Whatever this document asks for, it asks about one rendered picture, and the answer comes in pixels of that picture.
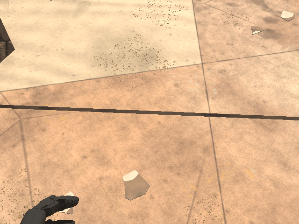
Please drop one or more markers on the robot left hand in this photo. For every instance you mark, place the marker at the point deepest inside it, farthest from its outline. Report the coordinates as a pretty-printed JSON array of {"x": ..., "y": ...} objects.
[{"x": 48, "y": 207}]

